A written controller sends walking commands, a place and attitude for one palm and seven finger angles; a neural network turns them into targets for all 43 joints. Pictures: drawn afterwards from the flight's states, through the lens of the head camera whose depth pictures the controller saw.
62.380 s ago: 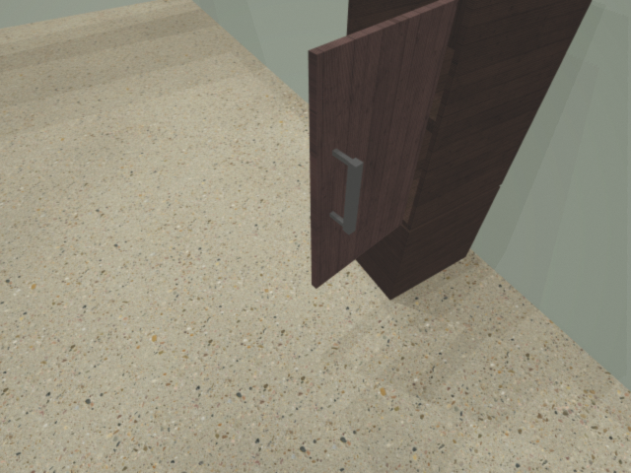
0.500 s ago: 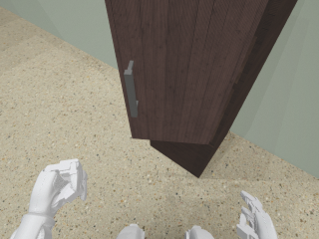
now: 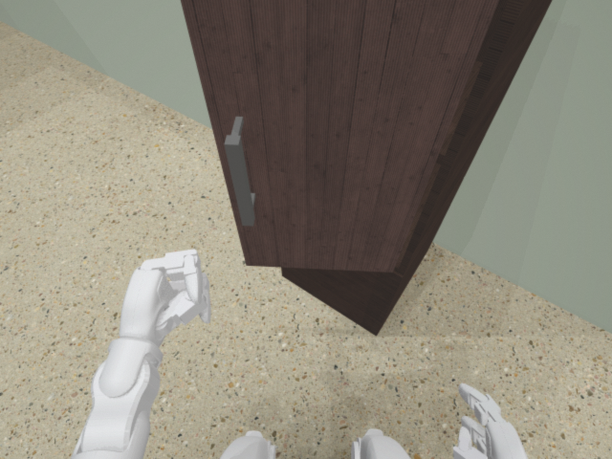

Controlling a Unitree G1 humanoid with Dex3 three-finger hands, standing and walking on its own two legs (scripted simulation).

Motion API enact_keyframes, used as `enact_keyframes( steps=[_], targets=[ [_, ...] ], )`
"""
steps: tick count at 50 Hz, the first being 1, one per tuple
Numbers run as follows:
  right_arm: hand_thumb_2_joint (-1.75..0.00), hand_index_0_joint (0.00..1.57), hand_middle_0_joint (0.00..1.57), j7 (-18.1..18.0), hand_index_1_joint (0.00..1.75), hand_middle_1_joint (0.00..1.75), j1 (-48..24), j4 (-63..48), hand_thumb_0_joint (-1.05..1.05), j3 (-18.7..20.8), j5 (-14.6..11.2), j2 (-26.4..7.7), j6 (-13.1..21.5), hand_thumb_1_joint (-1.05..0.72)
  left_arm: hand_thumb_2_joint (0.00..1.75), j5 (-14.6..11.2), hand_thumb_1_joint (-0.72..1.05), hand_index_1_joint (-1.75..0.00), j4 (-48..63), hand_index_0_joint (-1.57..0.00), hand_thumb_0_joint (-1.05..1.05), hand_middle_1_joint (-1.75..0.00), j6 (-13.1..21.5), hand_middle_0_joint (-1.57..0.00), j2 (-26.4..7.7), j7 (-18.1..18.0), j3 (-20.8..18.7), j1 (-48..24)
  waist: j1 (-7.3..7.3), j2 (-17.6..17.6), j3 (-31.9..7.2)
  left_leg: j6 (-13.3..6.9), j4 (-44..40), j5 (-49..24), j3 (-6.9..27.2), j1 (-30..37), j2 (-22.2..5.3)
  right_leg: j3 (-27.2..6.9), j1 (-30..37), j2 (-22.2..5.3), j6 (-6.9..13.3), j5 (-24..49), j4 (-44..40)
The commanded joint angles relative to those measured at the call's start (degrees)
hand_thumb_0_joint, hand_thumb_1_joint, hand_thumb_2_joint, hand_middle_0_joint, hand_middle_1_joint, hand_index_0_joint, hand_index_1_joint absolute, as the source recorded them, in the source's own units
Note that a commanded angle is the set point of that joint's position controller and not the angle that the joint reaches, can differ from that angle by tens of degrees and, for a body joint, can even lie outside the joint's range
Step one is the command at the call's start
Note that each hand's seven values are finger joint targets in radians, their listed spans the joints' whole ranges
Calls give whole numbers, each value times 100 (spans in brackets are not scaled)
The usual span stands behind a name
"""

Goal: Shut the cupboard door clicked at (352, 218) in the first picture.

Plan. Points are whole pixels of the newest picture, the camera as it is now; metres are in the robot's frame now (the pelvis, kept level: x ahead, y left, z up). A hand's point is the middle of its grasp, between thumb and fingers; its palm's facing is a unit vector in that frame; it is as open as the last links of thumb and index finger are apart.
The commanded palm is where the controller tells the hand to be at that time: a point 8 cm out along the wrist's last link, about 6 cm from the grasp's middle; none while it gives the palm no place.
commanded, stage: bring the fist close to the handle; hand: left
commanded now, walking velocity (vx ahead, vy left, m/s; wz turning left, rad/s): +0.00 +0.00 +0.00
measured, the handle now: (243, 176) +0.51 +0.11 +0.06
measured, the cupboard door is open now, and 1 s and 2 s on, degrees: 32 32 19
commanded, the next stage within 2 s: push the door shut along its arc in 0.88 s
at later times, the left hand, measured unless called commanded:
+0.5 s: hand (254, 237) +0.39 +0.08 +0.06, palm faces -0.06 -1.00 -0.02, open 3.1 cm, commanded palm +0.37 +0.14 +0.06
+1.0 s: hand (252, 232) +0.40 +0.09 +0.06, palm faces -0.05 -1.00 -0.02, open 3.1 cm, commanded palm +0.38 +0.14 +0.06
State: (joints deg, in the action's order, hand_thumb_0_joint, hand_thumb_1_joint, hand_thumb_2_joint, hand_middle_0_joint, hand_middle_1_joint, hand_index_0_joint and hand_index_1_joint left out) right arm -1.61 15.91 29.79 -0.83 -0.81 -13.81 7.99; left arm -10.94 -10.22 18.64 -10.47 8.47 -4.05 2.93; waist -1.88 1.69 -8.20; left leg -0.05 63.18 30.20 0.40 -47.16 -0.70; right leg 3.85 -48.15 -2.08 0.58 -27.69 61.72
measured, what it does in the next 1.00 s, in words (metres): stands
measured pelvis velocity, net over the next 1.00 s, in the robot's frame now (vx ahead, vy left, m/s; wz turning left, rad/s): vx -0.01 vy -0.01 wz -0.02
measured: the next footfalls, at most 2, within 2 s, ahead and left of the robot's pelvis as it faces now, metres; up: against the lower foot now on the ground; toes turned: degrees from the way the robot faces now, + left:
none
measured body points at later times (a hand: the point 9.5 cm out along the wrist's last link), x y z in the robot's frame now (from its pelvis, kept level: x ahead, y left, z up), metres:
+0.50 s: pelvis +0.00 -0.01 +0.00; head +0.07 -0.02 +0.44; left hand +0.39 +0.14 +0.06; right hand +0.11 -0.25 -0.11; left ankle +0.01 +0.12 -0.66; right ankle +0.02 -0.12 -0.66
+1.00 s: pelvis -0.01 -0.01 +0.00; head +0.07 -0.02 +0.45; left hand +0.40 +0.14 +0.06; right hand +0.09 -0.27 -0.11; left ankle +0.01 +0.12 -0.66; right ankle +0.02 -0.12 -0.66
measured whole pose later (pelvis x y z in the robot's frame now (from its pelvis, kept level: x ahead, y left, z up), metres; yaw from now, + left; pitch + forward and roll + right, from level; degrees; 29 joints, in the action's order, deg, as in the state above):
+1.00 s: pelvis -0.01 -0.01 +0.00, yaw -1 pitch +16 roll +1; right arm 0.0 16.6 35.1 0.8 0.2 -13.9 1.7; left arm -6.9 -42.7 26.5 -8.6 2.0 -7.0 -26.4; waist -4.4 1.0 -7.3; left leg 0.7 60.3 27.8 -0.9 -48.7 -1.2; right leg 2.6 -51.1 -1.4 1.4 -25.7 60.5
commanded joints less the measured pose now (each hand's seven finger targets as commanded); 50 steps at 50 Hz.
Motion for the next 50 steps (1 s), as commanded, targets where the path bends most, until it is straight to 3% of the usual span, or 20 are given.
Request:
enact_keyframes(
  steps=[1,3,6,9,11,12,14,16,18,21,23,26,31,32,34,39,41,42,43,50],
  targets=[
    [-90,20,20,-14,30,30,-189,-755,0,311,-5,-720,237,-90,90,45,90,-150,1071,-130,0,-150,464,-130,-370,-151,-5,-1474,-41,-61,-1481,-70,-951,-1711,92,743,116,-119,1089,188,75,1506,-805],
    [-90,20,20,-2,30,30,-176,-684,0,318,2,-708,187,-90,90,81,90,-150,810,-130,0,-150,463,-130,-364,-241,-47,-1692,-64,-240,-1512,-64,-956,-1609,63,703,110,-142,1092,179,45,1451,-843],
    [-90,20,20,-5,30,30,-169,-581,0,299,2,-729,108,-90,90,181,90,-150,476,-130,0,-150,492,-130,-418,-384,-38,-2404,-122,-186,-1352,-67,-988,-1403,87,642,113,-158,958,191,63,1213,-874],
    [-90,20,20,36,30,30,-158,-554,0,329,17,-688,58,-90,90,229,90,-150,353,-130,0,-150,549,-130,-298,-509,-28,-2565,-31,-85,-1783,-51,-979,-1695,34,836,121,-173,1168,171,76,1556,-812],
    [-90,20,20,53,30,30,-99,-544,0,327,29,-706,1,-90,90,241,90,-150,80,-130,0,-150,536,-130,-271,-560,-26,-2569,-39,-234,-1762,-59,-984,-1840,37,828,116,-163,1236,191,74,1737,-820],
    [-90,20,20,69,30,30,-103,-499,0,326,33,-681,-27,-90,90,266,90,-150,21,-130,0,-150,543,-130,-204,-583,37,-2777,-77,-123,-1801,-51,-966,-1871,5,828,118,-186,1240,175,63,1829,-815],
    [-90,20,20,89,30,30,-47,-428,0,336,38,-675,-79,-90,90,320,90,-150,-261,-130,0,-150,564,-130,-100,-637,126,-3181,-178,-298,-1670,-45,-967,-1752,4,780,102,-183,1127,180,40,1755,-845],
    [-90,20,20,86,30,30,-16,-398,0,328,43,-717,-137,-90,90,338,90,-150,-572,-130,0,-150,572,-130,-292,-706,-79,-3410,-152,-350,-1581,-55,-996,-1589,7,653,117,-205,1142,192,55,1585,-893],
    [-90,20,20,90,30,30,-4,-333,0,330,49,-690,-176,-90,90,382,90,-150,-901,-130,0,-150,613,-130,-197,-757,-38,-3860,-238,-380,-1581,-62,-962,-1513,-30,600,122,-249,1078,174,30,1580,-921],
    [-90,20,20,92,30,30,81,-280,0,351,81,-702,-205,-90,90,406,90,-150,-993,-130,0,-150,783,-130,-330,-828,-189,-4320,-200,-227,-1916,-68,-940,-1663,-40,641,142,-293,1250,187,51,1777,-859],
    [-90,20,20,127,30,30,135,-187,0,361,96,-660,-215,-90,90,422,90,-150,-1252,-130,0,-150,841,-130,-88,-847,-26,-4565,-291,-194,-2046,-57,-894,-1768,-59,714,131,-270,1177,181,35,1929,-821],
    [-90,20,20,171,30,30,286,-219,0,408,119,-708,-273,-90,90,443,90,-150,-1501,-130,0,-150,896,-130,-340,-879,-358,-4137,-105,-282,-2297,-59,-917,-2059,-95,669,145,-288,1519,206,55,2300,-777],
    [-90,20,20,195,30,30,300,-285,0,396,101,-698,-422,-90,90,432,90,-150,-1662,-130,0,-150,902,-130,-454,-829,-481,-4029,-128,-502,-1897,-94,-1029,-1692,-209,395,170,-400,1653,188,10,2102,-1022],
    [-90,20,20,186,30,30,289,-276,0,405,100,-701,-442,-90,90,432,90,-150,-1542,-130,0,-150,960,-130,-585,-830,-592,-4100,-105,-508,-1999,-86,-1043,-1709,-214,396,159,-424,1711,168,5,2137,-1010],
    [-90,20,20,185,30,30,263,-260,0,403,94,-659,-438,-90,90,411,90,-150,-1430,-130,0,-150,1059,-130,-319,-799,-314,-4366,-216,-395,-1919,-94,-1045,-1581,-233,486,156,-439,1587,171,-12,2005,-1077],
    [-90,20,20,129,30,30,255,-100,0,405,86,-692,-409,-90,90,397,90,-150,-1762,-130,0,-150,1217,-130,-360,-746,-290,-4728,-331,-458,-1666,-104,-1027,-1183,-184,377,160,-468,1321,167,-22,1491,-1163],
    [-90,20,20,101,30,30,288,-82,0,423,87,-719,-392,-90,90,394,90,-150,-1734,-130,0,-150,1263,-130,-521,-725,-400,-4939,-340,-341,-1830,-125,-999,-1183,-177,434,172,-487,1346,175,-13,1449,-1149],
    [-90,20,20,100,30,30,280,-75,0,420,94,-717,-393,-90,90,402,90,-150,-1838,-130,0,-150,1260,-130,-534,-716,-451,-4831,-266,-341,-1958,-111,-1021,-1255,-167,452,170,-477,1413,169,-2,1551,-1096],
    [-90,20,20,107,30,30,262,-83,0,413,91,-699,-392,-90,90,375,90,-150,-1901,-130,0,-150,1238,-130,-395,-698,-357,-4797,-288,-331,-1944,-114,-1017,-1291,-183,462,173,-457,1401,167,-8,1621,-1099],
    [-90,20,20,132,30,30,293,-132,0,415,89,-731,-439,-90,90,374,90,-150,-2095,-130,0,-150,1168,-130,-488,-625,-455,-4721,-227,-327,-2002,-95,-1024,-1435,-165,453,161,-416,1435,182,10,1813,-1024]
  ],
)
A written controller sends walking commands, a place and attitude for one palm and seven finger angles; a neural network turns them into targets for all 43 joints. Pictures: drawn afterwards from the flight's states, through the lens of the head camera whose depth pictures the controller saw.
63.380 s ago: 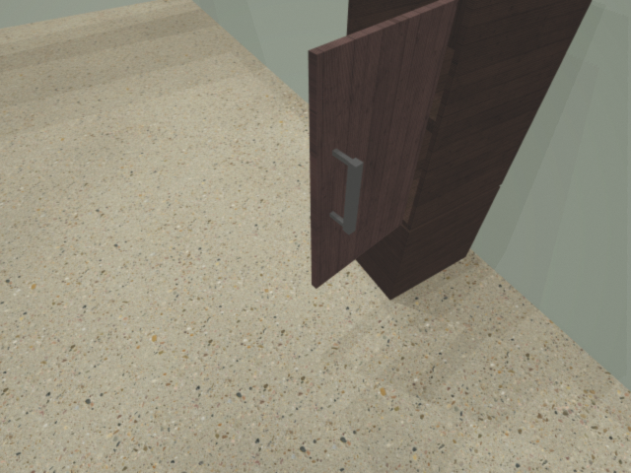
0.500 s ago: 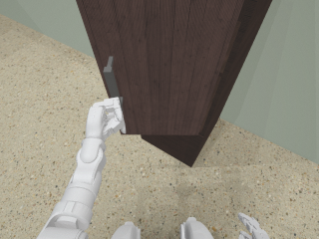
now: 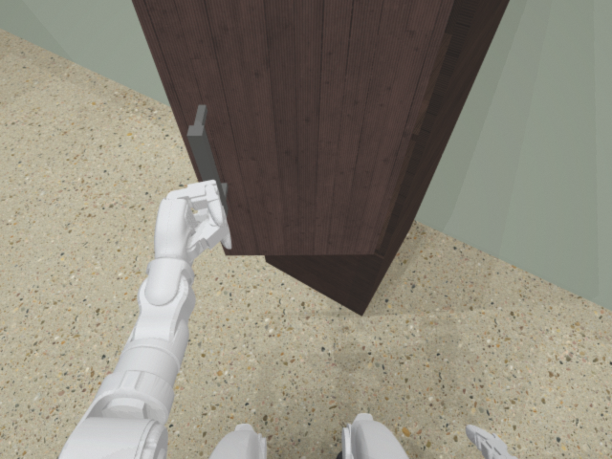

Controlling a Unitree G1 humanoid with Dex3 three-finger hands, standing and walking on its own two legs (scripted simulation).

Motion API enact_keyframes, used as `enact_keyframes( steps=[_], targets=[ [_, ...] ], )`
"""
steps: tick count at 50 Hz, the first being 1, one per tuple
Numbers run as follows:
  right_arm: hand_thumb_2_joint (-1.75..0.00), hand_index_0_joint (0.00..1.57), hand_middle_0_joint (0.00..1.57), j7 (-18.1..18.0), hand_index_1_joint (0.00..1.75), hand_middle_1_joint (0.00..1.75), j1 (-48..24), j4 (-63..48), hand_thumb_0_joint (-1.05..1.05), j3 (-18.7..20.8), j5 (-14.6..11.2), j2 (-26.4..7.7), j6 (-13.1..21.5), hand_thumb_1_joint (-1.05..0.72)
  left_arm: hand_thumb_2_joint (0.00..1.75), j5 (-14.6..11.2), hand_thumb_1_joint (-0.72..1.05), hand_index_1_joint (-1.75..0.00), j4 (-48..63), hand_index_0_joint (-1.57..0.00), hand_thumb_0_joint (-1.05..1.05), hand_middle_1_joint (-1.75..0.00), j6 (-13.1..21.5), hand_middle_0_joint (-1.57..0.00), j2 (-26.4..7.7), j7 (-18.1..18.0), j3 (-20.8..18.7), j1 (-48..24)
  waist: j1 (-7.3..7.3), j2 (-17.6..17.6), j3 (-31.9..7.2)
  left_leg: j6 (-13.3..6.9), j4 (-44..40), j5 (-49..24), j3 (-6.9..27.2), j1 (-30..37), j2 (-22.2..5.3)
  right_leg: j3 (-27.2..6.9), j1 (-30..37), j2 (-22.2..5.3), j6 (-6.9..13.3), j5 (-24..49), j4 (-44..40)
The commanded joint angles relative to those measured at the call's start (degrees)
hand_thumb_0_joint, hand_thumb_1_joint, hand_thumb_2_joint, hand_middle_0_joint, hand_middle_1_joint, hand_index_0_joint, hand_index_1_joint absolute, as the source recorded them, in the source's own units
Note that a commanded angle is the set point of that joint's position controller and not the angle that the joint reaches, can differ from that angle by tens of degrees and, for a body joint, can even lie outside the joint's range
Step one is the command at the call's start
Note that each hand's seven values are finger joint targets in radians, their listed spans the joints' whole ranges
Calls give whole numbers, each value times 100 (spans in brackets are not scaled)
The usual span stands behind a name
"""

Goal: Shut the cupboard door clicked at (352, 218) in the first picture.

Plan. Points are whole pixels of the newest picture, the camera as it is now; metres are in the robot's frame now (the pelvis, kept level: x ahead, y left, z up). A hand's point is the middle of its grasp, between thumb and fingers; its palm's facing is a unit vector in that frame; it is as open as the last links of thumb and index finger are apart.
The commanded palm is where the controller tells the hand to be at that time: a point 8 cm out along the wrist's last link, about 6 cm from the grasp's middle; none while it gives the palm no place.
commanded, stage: push the door shut along its arc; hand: left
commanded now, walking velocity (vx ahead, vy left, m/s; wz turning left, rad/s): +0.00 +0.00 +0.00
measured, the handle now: (212, 166) +0.51 +0.13 +0.05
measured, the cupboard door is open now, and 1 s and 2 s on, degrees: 32 19 2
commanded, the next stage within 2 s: pull the fist back off the door in 1.70 s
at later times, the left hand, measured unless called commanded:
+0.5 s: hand (227, 196) +0.46 +0.11 +0.05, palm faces -0.15 -0.99 -0.03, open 3.1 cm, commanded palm +0.45 +0.15 +0.05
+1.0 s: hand (264, 162) +0.52 +0.06 +0.06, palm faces -0.29 -0.95 -0.05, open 3.1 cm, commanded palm +0.52 +0.11 +0.05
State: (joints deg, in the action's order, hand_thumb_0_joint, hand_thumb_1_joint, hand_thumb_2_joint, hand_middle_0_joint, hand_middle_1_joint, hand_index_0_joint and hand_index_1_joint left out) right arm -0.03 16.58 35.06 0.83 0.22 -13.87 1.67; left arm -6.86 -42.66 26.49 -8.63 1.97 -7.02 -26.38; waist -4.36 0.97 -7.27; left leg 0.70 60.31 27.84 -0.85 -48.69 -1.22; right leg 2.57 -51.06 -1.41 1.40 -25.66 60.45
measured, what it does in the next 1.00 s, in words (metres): stands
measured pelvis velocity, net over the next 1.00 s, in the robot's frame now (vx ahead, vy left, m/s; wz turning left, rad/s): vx -0.01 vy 0.01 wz -0.01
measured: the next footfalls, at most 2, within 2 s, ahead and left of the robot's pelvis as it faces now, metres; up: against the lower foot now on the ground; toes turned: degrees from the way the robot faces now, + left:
none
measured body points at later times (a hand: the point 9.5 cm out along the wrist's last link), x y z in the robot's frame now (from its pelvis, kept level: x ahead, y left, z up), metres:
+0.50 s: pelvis -0.01 +0.01 -0.01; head +0.10 +0.01 +0.43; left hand +0.46 +0.16 +0.06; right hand +0.05 -0.25 -0.14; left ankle +0.01 +0.13 -0.66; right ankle +0.03 -0.10 -0.66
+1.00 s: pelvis -0.01 +0.01 -0.03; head +0.13 +0.01 +0.40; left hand +0.53 +0.11 +0.06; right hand -0.03 -0.25 -0.15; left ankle +0.01 +0.13 -0.66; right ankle +0.03 -0.10 -0.66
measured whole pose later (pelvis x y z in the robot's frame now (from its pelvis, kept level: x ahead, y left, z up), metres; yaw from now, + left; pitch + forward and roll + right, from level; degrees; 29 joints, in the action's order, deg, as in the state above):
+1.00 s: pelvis -0.01 +0.01 -0.03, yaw -1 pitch +24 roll -1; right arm 0.9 22.1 36.5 -0.7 1.6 -15.2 0.4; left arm -3.3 -70.7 22.4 -20.5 12.1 -11.9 -61.7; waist -13.2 2.9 -6.7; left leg -0.3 69.0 29.3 -0.1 -64.0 -1.5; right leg 3.0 -65.2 -1.2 0.7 -25.8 66.7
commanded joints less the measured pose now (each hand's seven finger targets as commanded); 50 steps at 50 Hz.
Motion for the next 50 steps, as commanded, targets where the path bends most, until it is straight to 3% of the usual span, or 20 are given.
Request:
enact_keyframes(
  steps=[1,4,7,8,10,17,18,20,23,24,27,28,30,32,34,40,42,43,50],
  targets=[
    [-90,20,20,-40,30,30,280,-667,0,233,-13,-742,192,-90,90,-30,90,-150,1155,-130,0,-150,381,-130,-690,55,-122,-1991,-43,-225,-2090,-188,-723,-1272,-11,628,219,-258,1705,135,-64,1691,-855],
    [-90,20,20,-68,30,30,289,-535,0,224,-21,-750,173,-90,90,3,90,-150,813,-130,0,-150,404,-130,-868,125,-204,-2674,-213,-375,-1855,-189,-664,-962,20,454,205,-308,1478,118,-101,1380,-903],
    [-90,20,20,-95,30,30,330,-502,0,227,-17,-769,187,-90,90,-7,90,-150,762,-130,0,-150,489,-130,-1053,242,-322,-3019,-170,-110,-2260,-190,-598,-1168,44,596,218,-313,1535,125,-60,1601,-760],
    [-90,20,20,-84,30,30,325,-499,0,223,-22,-746,193,-90,90,-27,90,-150,640,-130,0,-150,476,-130,-904,308,-216,-3003,-178,-8,-2246,-174,-591,-1206,49,633,222,-280,1464,133,-47,1633,-733],
    [-90,20,20,-79,30,30,391,-447,0,221,-22,-778,177,-90,90,-42,90,-150,349,-130,0,-150,431,-130,-899,409,-187,-3190,-272,-126,-2182,-176,-555,-1227,76,581,206,-252,1349,143,-54,1653,-715],
    [-90,20,20,-47,30,30,627,-386,0,247,-16,-863,113,-90,90,-31,90,-150,-98,-130,0,-150,348,-130,-1013,593,-253,-3985,-363,117,-2480,-157,-460,-1476,211,834,182,-140,912,175,-17,1630,-534],
    [-90,20,20,-36,30,30,659,-373,0,250,-14,-851,108,-90,90,-38,90,-150,-200,-130,0,-150,342,-130,-949,614,-209,-4045,-394,7,-2457,-158,-461,-1449,223,799,180,-129,930,185,-19,1611,-541],
    [-90,20,20,-42,30,30,715,-360,0,258,-14,-899,77,-90,90,-9,90,-150,-329,-130,0,-150,359,-130,-1198,640,-375,-4128,-409,-131,-2444,-178,-441,-1356,207,618,183,-166,996,183,-24,1582,-551],
    [-90,20,20,-38,30,30,786,-257,0,253,-4,-898,76,-90,90,39,90,-150,-469,-130,0,-150,379,-130,-951,732,-51,-4753,-610,103,-2329,-177,-405,-1243,293,766,162,-119,552,196,-18,1339,-540],
    [-90,20,20,-39,30,30,831,-224,0,265,0,-944,64,-90,90,73,90,-150,-620,-130,0,-150,374,-130,-1101,740,-160,-4768,-604,83,-2287,-163,-420,-1194,334,773,150,-94,467,203,0,1229,-531],
    [-90,20,20,-39,30,30,918,-165,0,258,20,-978,66,-90,90,60,90,-150,-734,-130,0,-150,361,-130,-983,776,-15,-5244,-739,260,-2445,-164,-368,-1247,419,958,137,-55,163,208,12,1132,-479],
    [-90,20,20,-42,30,30,940,-138,0,264,25,-999,60,-90,90,50,90,-150,-886,-130,0,-150,316,-130,-1044,776,-68,-5312,-805,134,-2408,-185,-337,-1101,416,841,135,-67,143,213,-6,1021,-520],
    [-90,20,20,-47,30,30,1007,-110,0,250,40,-1021,69,-90,90,80,90,-150,-987,-130,0,-150,284,-130,-1262,792,-194,-5544,-814,198,-2461,-199,-306,-1028,413,716,153,-88,175,212,1,962,-497],
    [-90,20,20,-50,30,30,1069,-131,0,249,58,-1053,75,-90,90,93,90,-150,-904,-130,0,-150,333,-130,-1478,834,-341,-5625,-790,271,-2824,-207,-253,-1243,436,821,145,-100,239,208,9,1124,-418],
    [-90,20,20,-25,30,30,1086,-126,0,230,64,-1037,58,-90,90,137,90,-150,-1100,-130,0,-150,282,-130,-1417,885,-252,-5683,-847,433,-2665,-199,-224,-1187,429,741,139,-93,95,210,13,1053,-414],
    [-90,20,20,2,30,30,1272,-114,0,213,93,-1097,15,-90,90,228,90,-150,-1401,-130,0,-150,139,-130,-1615,931,-305,-6210,-1047,352,-2598,-234,-108,-1073,479,530,115,-96,-98,232,3,942,-372],
    [-90,20,20,-5,30,30,1342,-116,0,205,113,-1122,22,-90,90,223,90,-150,-1329,-130,0,-150,133,-130,-1855,929,-475,-6463,-1047,556,-2877,-233,-35,-1234,503,601,108,-105,-116,233,15,1029,-283],
    [-90,20,20,1,30,30,1378,-117,0,202,121,-1112,15,-90,90,222,90,-150,-1420,-130,0,-150,80,-130,-1883,936,-541,-6407,-1045,462,-2946,-249,19,-1323,471,548,114,-117,-20,243,4,1132,-284],
    [-90,20,20,49,30,30,1549,-155,0,177,145,-1109,-49,-90,90,328,90,-150,-1609,-130,0,-150,-111,-130,-2101,1071,-606,-6624,-1130,477,-2951,-272,149,-1427,424,258,100,-144,72,265,-8,1314,-224]
  ],
)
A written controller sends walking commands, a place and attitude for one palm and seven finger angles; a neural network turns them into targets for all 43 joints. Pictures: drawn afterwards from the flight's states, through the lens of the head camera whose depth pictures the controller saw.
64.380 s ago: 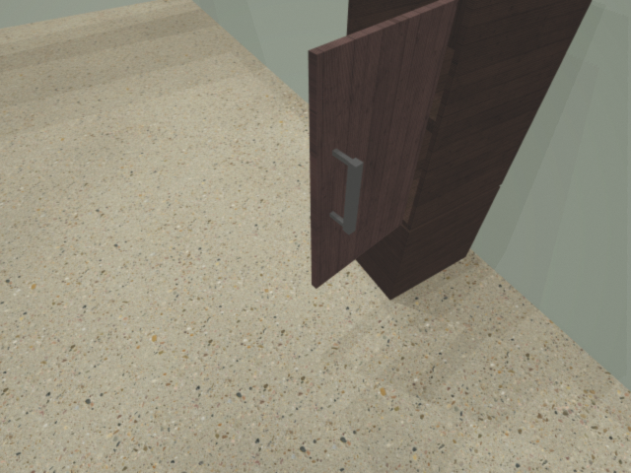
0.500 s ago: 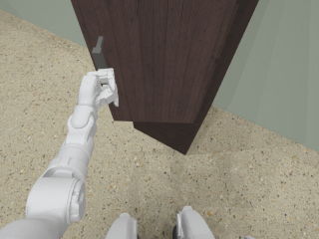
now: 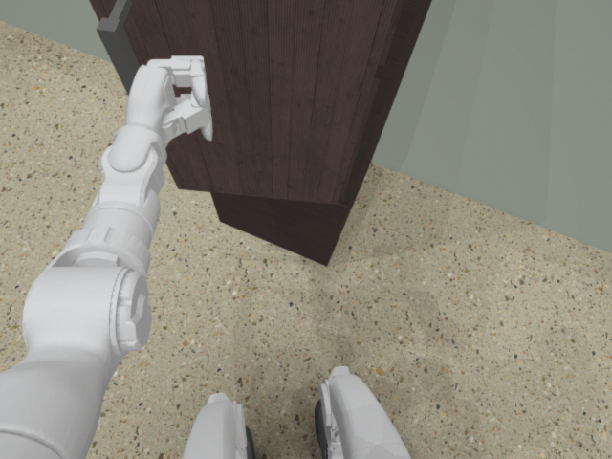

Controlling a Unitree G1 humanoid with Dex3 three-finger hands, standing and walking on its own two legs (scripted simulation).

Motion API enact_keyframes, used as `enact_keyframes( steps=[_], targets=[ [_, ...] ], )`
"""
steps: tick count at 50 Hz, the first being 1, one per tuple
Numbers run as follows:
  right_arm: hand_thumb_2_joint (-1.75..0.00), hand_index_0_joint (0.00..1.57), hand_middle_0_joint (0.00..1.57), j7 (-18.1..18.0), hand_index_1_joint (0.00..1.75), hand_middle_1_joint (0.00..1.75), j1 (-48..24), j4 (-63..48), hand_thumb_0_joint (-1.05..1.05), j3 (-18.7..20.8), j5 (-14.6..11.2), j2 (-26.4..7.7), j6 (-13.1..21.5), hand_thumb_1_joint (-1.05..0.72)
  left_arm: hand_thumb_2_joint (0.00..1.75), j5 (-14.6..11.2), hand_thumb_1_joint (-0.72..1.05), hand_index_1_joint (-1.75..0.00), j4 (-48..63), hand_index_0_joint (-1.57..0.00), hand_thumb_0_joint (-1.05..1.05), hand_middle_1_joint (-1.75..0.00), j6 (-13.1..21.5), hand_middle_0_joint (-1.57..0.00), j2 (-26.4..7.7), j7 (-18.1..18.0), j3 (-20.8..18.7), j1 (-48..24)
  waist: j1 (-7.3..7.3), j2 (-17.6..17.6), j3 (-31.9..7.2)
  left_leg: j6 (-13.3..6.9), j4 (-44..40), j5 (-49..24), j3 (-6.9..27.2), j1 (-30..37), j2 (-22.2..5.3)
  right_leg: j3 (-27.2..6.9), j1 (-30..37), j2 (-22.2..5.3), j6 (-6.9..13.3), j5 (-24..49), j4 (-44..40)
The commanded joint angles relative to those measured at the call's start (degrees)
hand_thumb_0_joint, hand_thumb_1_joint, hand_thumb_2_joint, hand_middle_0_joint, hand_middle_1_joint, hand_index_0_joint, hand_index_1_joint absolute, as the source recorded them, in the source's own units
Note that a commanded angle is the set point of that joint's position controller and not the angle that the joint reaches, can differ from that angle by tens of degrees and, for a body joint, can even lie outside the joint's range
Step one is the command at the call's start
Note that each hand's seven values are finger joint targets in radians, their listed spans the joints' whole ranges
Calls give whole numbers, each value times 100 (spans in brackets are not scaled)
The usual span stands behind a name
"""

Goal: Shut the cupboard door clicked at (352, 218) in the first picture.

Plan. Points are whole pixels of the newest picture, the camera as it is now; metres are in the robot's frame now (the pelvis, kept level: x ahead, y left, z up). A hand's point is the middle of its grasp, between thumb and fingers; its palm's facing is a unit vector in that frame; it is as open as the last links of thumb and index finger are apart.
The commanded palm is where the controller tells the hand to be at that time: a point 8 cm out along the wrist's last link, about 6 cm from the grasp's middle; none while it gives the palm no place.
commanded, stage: push the door shut along its arc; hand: left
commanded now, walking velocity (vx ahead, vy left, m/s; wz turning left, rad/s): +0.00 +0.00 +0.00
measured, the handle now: (142, 78) +0.60 +0.12 +0.08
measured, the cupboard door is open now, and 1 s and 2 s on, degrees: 19 2 2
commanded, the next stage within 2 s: pull the fist back off the door in 0.70 s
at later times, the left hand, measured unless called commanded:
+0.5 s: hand (222, 79) +0.58 +0.02 +0.09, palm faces -0.38 -0.92 -0.04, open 2.9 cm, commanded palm +0.60 +0.06 +0.08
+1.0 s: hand (234, 57) +0.62 +0.01 +0.08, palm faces +0.05 -1.00 +0.01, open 3.1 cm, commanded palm +0.60 +0.04 +0.08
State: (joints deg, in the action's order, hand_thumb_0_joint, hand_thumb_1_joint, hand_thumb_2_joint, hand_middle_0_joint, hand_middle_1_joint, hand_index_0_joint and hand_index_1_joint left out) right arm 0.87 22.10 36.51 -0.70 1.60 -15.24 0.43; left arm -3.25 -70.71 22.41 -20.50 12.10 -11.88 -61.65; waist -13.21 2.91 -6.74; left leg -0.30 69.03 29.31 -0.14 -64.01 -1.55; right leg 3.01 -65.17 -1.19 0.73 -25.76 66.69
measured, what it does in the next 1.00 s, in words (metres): stands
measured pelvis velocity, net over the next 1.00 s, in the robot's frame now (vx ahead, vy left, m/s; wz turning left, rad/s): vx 0.00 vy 0.00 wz -0.03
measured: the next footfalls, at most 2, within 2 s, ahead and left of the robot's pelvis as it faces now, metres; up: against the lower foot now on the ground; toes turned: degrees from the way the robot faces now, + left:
none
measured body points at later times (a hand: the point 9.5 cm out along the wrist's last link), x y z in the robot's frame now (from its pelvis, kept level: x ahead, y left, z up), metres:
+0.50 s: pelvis +0.00 -0.01 -0.02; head +0.18 -0.01 +0.39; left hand +0.60 +0.08 +0.09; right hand -0.04 -0.27 -0.12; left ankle +0.03 +0.12 -0.63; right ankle +0.05 -0.12 -0.63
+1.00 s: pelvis +0.00 +0.00 -0.03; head +0.20 +0.00 +0.38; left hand +0.62 +0.06 +0.09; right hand -0.07 -0.23 -0.12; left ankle +0.03 +0.12 -0.63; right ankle +0.05 -0.12 -0.63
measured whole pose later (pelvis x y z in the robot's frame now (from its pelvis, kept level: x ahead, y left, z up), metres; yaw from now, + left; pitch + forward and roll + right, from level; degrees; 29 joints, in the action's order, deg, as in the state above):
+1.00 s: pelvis +0.00 +0.00 -0.03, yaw -2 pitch +33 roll -3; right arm 6.4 27.3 37.1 -1.8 8.3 -13.0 4.5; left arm 7.5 -78.1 16.7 -21.4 -15.1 -19.7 -81.6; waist -19.1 4.6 -7.9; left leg 0.0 75.2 31.0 1.3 -77.6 -2.8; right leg 4.1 -77.9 0.0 0.9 -26.3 70.9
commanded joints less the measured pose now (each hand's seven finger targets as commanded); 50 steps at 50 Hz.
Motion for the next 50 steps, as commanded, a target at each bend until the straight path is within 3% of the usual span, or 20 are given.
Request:
enact_keyframes(
  steps=[1,3,9,15,17,22,23,26,31,33,36,39,40,41,42,43,45,46,48,50],
  targets=[
    [-90,20,20,-44,30,30,1045,-328,0,329,15,-978,83,-90,90,-49,90,-150,1230,-130,0,-150,289,-130,-1014,64,-232,-3127,-225,324,-3102,-190,-685,-1650,336,1799,145,-186,1513,255,71,1395,-807],
    [-90,20,20,-44,30,30,1080,-332,0,314,3,-986,47,-90,90,7,90,-150,1017,-130,0,-150,177,-130,-1327,88,-449,-3006,-196,184,-3094,-196,-647,-1652,276,1540,142,-225,1719,263,58,1513,-814],
    [-90,20,20,-30,30,30,1192,-351,0,294,3,-969,40,-90,90,105,90,-150,1014,-130,0,-150,38,-130,-1474,207,-425,-3350,-317,181,-3075,-229,-510,-1641,213,1230,136,-283,1781,287,39,1650,-773],
    [-90,20,20,-68,30,30,1320,-214,0,271,8,-987,109,-90,90,135,90,-150,787,-130,0,-150,-169,-130,-1462,377,-268,-4035,-594,290,-3038,-271,-340,-1510,242,1139,119,-272,1437,310,28,1448,-776],
    [-90,20,20,-87,30,30,1379,-185,0,265,33,-1003,165,-90,90,112,90,-150,925,-130,0,-150,-184,-130,-1534,432,-279,-4401,-644,447,-3289,-279,-258,-1619,257,1221,125,-279,1398,311,36,1522,-706],
    [-90,20,20,-112,30,30,1450,-59,0,246,64,-1029,259,-90,90,142,90,-150,714,-130,0,-150,-359,-130,-1505,558,-177,-4820,-823,650,-3309,-295,-100,-1635,303,1206,101,-235,1052,342,60,1424,-641],
    [-90,20,20,-111,30,30,1467,-62,0,242,76,-1033,267,-90,90,174,90,-150,664,-130,0,-150,-394,-130,-1615,574,-235,-4777,-770,733,-3400,-282,-77,-1692,313,1221,109,-214,1068,347,84,1438,-606],
    [-90,20,20,-106,30,30,1530,-11,0,257,99,-1027,315,-90,90,186,90,-150,688,-130,0,-150,-465,-130,-1392,618,-93,-4954,-877,876,-3462,-289,-27,-1916,365,1497,88,-136,800,375,106,1541,-538],
    [-90,20,20,-113,30,30,1579,70,0,251,134,-1053,367,-90,90,256,90,-150,721,-130,0,-150,-582,-130,-1434,658,-50,-5334,-961,1082,-3536,-279,34,-1920,411,1570,74,-83,547,385,120,1443,-485],
    [-90,20,20,-110,30,30,1592,86,0,237,137,-1073,379,-90,90,271,90,-150,691,-130,0,-150,-618,-130,-1595,690,-111,-5356,-913,1172,-3621,-253,34,-1949,425,1624,74,-75,569,394,131,1423,-488],
    [-90,20,20,-105,30,30,1625,164,0,261,164,-1059,421,-90,90,274,90,-150,615,-130,0,-150,-674,-130,-1092,692,182,-5544,-1100,1165,-3408,-270,37,-1983,490,1854,50,10,136,420,137,1341,-500],
    [-90,20,20,-124,30,30,1666,224,0,222,171,-1096,449,-90,90,313,90,-150,459,-130,0,-150,-728,-130,-1402,683,43,-5757,-1142,1116,-3333,-268,57,-1745,483,1615,58,26,96,428,134,1127,-481],
    [-90,20,20,-125,30,30,1655,240,0,220,176,-1085,458,-90,90,323,90,-150,357,-130,0,-150,-771,-130,-1261,681,122,-5781,-1215,1063,-3232,-281,64,-1650,476,1523,67,38,55,435,134,1075,-502],
    [-90,20,20,-73,30,30,1859,40,0,126,307,-999,525,-90,90,-83,90,-150,428,-130,0,-150,-781,-130,-1486,-467,-1073,-5664,-837,1381,-3308,-189,-91,-1524,592,1339,-1,-12,207,354,126,1017,-543],
    [-90,20,20,38,30,30,1852,5,0,112,355,-934,547,-90,90,92,90,-150,242,-130,0,-150,-814,-130,-1131,-1048,-837,-5308,-846,1235,-3512,-151,-134,-1524,618,1324,-22,22,224,359,65,972,-467],
    [-90,20,20,134,30,30,1902,27,0,146,439,-933,524,-90,90,155,90,-150,105,-130,0,-150,-788,-130,-940,-1540,-967,-5189,-877,910,-3352,-134,-141,-1536,640,1219,-36,81,174,341,19,970,-469],
    [-90,20,20,353,30,30,1944,-12,0,206,615,-893,492,-90,90,541,90,-150,469,-130,0,-150,-495,-130,-744,-2512,-1007,-5323,-829,1021,-3479,-109,-124,-1608,547,1252,-2,63,177,328,-25,1026,-505],
    [-90,20,20,449,30,30,1985,-10,0,230,706,-886,483,-90,90,902,90,-150,541,-130,0,-150,-244,-130,-812,-2928,-1010,-5288,-795,1038,-3620,-86,-89,-1841,569,1390,-5,89,135,340,-25,1154,-421],
    [-90,20,20,632,30,30,2027,46,0,336,744,-907,402,-90,90,1484,90,-150,637,-130,0,-150,78,-130,-692,-3216,-580,-5168,-814,1138,-3857,-63,-97,-2063,511,1619,2,65,267,322,-15,1318,-471],
    [-90,20,20,690,30,30,2057,78,0,405,688,-929,292,-90,90,1657,90,-150,661,-130,0,-150,191,-130,-705,-3103,-345,-5090,-817,1092,-3912,-73,-223,-2028,431,1713,34,19,639,315,-1,1448,-626]
  ],
)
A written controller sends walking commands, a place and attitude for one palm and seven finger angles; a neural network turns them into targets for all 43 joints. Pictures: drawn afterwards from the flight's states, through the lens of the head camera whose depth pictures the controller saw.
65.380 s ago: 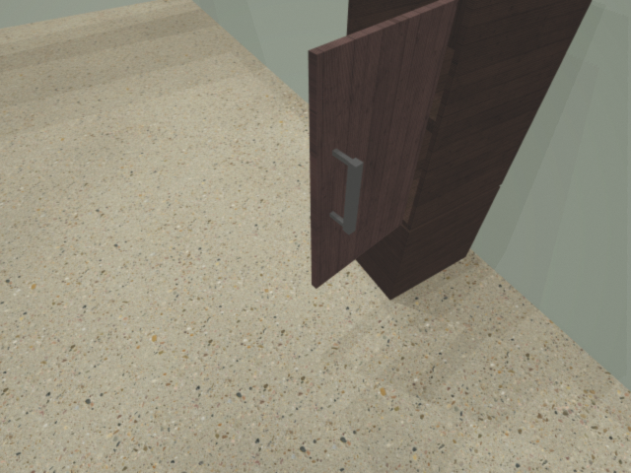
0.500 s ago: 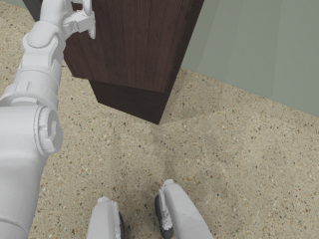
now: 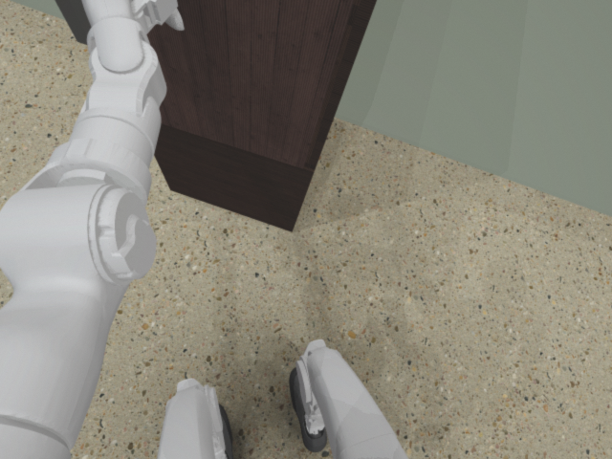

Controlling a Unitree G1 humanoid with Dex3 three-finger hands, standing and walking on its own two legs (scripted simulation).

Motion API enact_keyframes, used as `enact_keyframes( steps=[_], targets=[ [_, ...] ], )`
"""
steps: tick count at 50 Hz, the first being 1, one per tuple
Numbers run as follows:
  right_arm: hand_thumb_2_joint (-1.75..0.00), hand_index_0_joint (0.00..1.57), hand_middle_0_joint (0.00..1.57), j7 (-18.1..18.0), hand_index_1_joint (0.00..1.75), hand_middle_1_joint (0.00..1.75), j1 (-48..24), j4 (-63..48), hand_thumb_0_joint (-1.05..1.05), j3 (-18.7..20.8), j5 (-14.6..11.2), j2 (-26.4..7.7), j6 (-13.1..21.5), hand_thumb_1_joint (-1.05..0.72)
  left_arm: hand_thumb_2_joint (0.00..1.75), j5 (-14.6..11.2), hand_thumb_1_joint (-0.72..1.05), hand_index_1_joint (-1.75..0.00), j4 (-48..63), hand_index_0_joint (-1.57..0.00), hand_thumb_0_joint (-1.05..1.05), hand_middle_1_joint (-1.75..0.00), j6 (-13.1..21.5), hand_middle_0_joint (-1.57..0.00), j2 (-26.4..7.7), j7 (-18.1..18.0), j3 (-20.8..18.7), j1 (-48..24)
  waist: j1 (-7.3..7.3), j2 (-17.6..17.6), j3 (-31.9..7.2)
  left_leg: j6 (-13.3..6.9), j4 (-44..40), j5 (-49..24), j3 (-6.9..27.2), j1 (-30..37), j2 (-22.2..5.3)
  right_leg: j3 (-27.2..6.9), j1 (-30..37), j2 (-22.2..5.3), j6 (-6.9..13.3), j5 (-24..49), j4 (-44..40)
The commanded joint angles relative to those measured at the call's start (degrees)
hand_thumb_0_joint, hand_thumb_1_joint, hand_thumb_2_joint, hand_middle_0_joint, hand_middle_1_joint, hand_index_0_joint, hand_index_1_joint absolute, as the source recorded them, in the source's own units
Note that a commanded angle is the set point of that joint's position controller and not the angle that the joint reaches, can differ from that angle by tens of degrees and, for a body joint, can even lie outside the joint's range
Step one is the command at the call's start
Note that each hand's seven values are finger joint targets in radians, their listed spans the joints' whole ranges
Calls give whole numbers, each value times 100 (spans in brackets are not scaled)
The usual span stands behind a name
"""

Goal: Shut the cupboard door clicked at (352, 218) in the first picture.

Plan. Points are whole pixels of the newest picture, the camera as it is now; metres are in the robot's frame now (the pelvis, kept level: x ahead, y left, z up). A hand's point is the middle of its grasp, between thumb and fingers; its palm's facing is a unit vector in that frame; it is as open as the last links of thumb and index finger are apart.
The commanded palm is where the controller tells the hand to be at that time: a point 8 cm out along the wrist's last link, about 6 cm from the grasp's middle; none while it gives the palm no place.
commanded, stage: pull the fist back off the door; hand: left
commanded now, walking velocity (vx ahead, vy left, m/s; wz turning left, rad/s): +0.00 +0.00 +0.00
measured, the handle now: out of the picture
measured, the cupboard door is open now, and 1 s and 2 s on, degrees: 2 2 2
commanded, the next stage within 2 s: draw the hand back to the body in 0.68 s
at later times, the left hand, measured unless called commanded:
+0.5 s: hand (177, 51) +0.54 +0.02 +0.11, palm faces +0.01 -1.00 -0.01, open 3.1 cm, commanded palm +0.50 +0.07 +0.11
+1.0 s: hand (152, 89) +0.48 +0.05 +0.14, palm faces +0.04 -1.00 -0.04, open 3.1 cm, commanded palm +0.43 +0.11 +0.15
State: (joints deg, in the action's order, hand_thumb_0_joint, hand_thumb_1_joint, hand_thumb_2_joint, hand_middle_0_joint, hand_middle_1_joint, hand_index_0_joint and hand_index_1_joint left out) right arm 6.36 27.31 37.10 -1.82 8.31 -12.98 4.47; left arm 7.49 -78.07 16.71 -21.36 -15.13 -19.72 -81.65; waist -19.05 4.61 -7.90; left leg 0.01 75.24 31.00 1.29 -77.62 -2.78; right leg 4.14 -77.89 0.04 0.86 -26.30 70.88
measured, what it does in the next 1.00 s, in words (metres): rises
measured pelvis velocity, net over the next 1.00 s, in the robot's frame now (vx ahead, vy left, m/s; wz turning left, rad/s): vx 0.02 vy -0.01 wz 0.01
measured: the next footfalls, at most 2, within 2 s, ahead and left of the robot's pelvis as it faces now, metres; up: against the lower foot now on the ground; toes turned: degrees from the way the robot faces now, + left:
none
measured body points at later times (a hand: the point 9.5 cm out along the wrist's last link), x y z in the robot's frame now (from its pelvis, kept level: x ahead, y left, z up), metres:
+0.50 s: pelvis +0.04 -0.01 +0.05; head +0.17 -0.01 +0.48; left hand +0.54 +0.08 +0.11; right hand +0.02 -0.27 -0.07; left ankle +0.02 +0.12 -0.61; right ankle +0.05 -0.12 -0.61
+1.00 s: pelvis +0.02 -0.01 +0.06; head +0.11 -0.04 +0.50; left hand +0.47 +0.10 +0.14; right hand +0.06 -0.26 -0.07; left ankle +0.02 +0.12 -0.61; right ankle +0.05 -0.12 -0.61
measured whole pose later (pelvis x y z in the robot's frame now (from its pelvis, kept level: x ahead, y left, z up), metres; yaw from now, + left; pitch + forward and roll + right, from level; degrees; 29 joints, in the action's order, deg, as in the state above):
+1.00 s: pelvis +0.02 -0.01 +0.06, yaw +1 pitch +18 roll +1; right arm 3.2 21.1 34.7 1.2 2.2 -12.6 -3.6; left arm -1.5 -50.9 26.0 -5.5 -9.3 -8.8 -39.2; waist -7.0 3.0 -7.2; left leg 0.9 57.1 26.9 -2.4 -48.3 -1.8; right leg 0.6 -51.9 -0.4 1.4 -24.3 58.0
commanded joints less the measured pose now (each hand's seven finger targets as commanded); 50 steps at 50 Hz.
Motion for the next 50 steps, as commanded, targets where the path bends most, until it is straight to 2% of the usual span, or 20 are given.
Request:
enact_keyframes(
  steps=[1,4,6,8,13,16,20,23,24,27,28,30,34,36,37,40,42,45,48,50],
  targets=[
    [-90,20,20,124,30,30,1548,17,0,522,-13,-1180,-162,-90,90,531,90,-150,1343,-130,0,-150,747,-130,-657,-253,443,-3082,-259,889,-3859,-123,-888,-2225,282,3119,170,-115,2047,195,-8,1614,-1088],
    [-90,20,20,37,30,30,1466,-82,0,491,-148,-1159,-298,-90,90,113,90,-150,1421,-130,0,-150,610,-130,-850,79,204,-2804,-62,695,-3883,-137,-1142,-2035,170,2983,228,-183,2784,199,-17,1774,-1274],
    [-90,20,20,-18,30,30,1437,-187,0,473,-179,-1113,-318,-90,90,-158,90,-150,1665,-130,0,-150,666,-130,-773,181,68,-2484,87,577,-4002,-138,-1251,-2183,133,3058,253,-201,3119,205,-11,2066,-1301],
    [-90,20,20,-18,30,30,1387,-195,0,487,-196,-1049,-327,-90,90,-289,90,-150,1792,-130,0,-150,833,-130,-491,190,139,-2042,162,435,-3781,-123,-1336,-2340,93,3134,249,-189,3228,207,-22,2278,-1358],
    [-90,20,20,17,30,30,1296,-170,0,579,-210,-1008,-376,-90,90,-303,90,-150,1901,-130,0,-150,1213,-130,87,196,412,-931,348,92,-3309,-106,-1488,-2572,-33,3224,277,-196,3466,196,-6,2661,-1470],
    [-90,20,20,15,30,30,1203,-167,0,628,-262,-973,-434,-90,90,-423,90,-150,1908,-130,0,-150,1258,-130,701,272,812,-502,339,-100,-2952,-112,-1583,-2611,-104,3344,299,-184,3509,198,-4,2777,-1586],
    [-90,20,20,-9,30,30,980,-241,0,683,-300,-932,-508,-90,90,-572,90,-150,2408,-130,0,-150,1410,-130,844,267,826,-12,578,-133,-3009,-85,-1670,-2737,-164,3485,347,-206,3817,167,8,3002,-1592],
    [-90,20,20,-15,30,30,812,-292,0,730,-318,-863,-512,-90,90,-531,90,-150,2971,-130,0,-150,1644,-130,1184,207,1148,351,688,-2,-3118,-53,-1669,-3104,-151,3885,323,-190,3803,144,21,3226,-1521],
    [-90,20,20,-10,30,30,736,-313,0,743,-322,-843,-517,-90,90,-514,90,-150,3128,-130,0,-150,1690,-130,1406,200,1367,453,660,40,-3110,-48,-1674,-3165,-145,4008,306,-175,3734,133,11,3215,-1526],
    [-90,20,20,-51,30,30,596,-327,0,767,-356,-841,-550,-90,90,-483,90,-150,3351,-130,0,-150,1712,-130,1430,124,1435,806,746,-104,-3098,-41,-1724,-3201,-147,4098,299,-183,3846,106,7,3264,-1526],
    [-90,20,20,-59,30,30,513,-350,0,756,-367,-817,-575,-90,90,-485,90,-150,3285,-130,0,-150,1667,-130,1539,113,1545,964,764,-197,-2891,-45,-1774,-3033,-171,4006,314,-183,3892,112,8,3181,-1579],
    [-90,20,20,-110,30,30,345,-366,0,744,-391,-815,-608,-90,90,-494,90,-150,3226,-130,0,-150,1618,-130,1468,47,1484,996,752,-474,-2650,-80,-1846,-2526,-229,3718,353,-244,4020,98,-16,2947,-1681],
    [-90,20,20,-246,30,30,84,-280,0,664,-398,-776,-590,-90,90,-484,90,-150,3074,-130,0,-150,1727,-130,1336,-52,1439,266,600,-611,-2363,-111,-1865,-1872,-199,3439,401,-319,3867,54,-57,2426,-1742],
    [-90,20,20,-279,30,30,22,-274,0,648,-371,-788,-547,-90,90,-473,90,-150,2983,-130,0,-150,1820,-130,1258,-72,1375,103,606,-470,-2496,-124,-1826,-1825,-199,3475,414,-334,3783,51,-45,2322,-1694],
    [-90,20,20,-302,30,30,-28,-241,0,640,-373,-792,-531,-90,90,-481,90,-150,2814,-130,0,-150,1842,-130,1118,-70,1222,158,629,-592,-2680,-113,-1803,-1829,-176,3422,414,-341,3848,38,-56,2327,-1644],
    [-90,20,20,-284,30,30,-70,-229,0,611,-374,-797,-513,-90,90,-470,90,-150,2235,-130,0,-150,1739,-130,1228,25,1295,296,616,-574,-2429,-104,-1817,-1534,-195,3168,434,-344,3742,42,-53,2051,-1696],
    [-90,20,20,-298,30,30,-57,-441,0,596,-415,-844,-547,-90,90,-573,90,-150,2494,-130,0,-150,1681,-130,648,112,730,1008,1054,-603,-3084,-97,-1961,-1855,-251,3285,453,-404,4457,39,-8,2436,-1664],
    [-90,20,20,-322,30,30,-127,-768,0,596,-541,-784,-607,-90,90,-762,90,-150,3463,-130,0,-150,1493,-130,754,418,871,1861,1330,-596,-3307,-93,-2237,-2178,-363,3601,442,-437,5145,59,9,2949,-1866],
    [-90,20,20,-376,30,30,-201,-950,0,591,-699,-784,-628,-90,90,-1008,90,-150,4190,-130,0,-150,1201,-130,931,669,1108,2711,1361,-1068,-2745,-130,-2584,-1943,-408,3739,407,-435,5415,102,-34,2786,-2312],
    [-90,20,20,-457,30,30,-312,-1004,0,585,-779,-793,-606,-90,90,-1162,90,-150,4908,-130,0,-150,1102,-130,893,789,1204,2758,1348,-1149,-2466,-157,-2832,-1653,-411,3919,413,-477,5565,95,-65,2394,-2635]
  ],
)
